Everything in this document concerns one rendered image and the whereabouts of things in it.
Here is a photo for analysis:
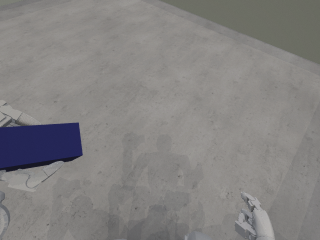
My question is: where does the sponge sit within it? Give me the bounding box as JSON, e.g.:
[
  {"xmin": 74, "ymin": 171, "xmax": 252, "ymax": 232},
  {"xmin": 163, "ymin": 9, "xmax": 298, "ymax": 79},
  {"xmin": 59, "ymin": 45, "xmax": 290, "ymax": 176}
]
[{"xmin": 0, "ymin": 122, "xmax": 83, "ymax": 172}]

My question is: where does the left robot forearm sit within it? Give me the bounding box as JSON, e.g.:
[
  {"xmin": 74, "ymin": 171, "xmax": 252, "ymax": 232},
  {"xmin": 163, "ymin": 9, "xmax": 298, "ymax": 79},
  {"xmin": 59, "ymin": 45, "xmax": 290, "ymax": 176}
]
[{"xmin": 0, "ymin": 191, "xmax": 10, "ymax": 240}]

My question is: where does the robot right hand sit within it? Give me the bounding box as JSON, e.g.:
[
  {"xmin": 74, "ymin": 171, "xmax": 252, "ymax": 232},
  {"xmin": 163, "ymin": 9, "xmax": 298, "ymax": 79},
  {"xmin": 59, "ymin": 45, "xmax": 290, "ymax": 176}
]
[{"xmin": 235, "ymin": 191, "xmax": 275, "ymax": 240}]

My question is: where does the robot left hand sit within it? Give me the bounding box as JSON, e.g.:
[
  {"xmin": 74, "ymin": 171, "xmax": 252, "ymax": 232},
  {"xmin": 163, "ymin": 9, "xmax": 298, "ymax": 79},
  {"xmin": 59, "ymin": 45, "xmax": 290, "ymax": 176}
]
[{"xmin": 0, "ymin": 100, "xmax": 64, "ymax": 192}]

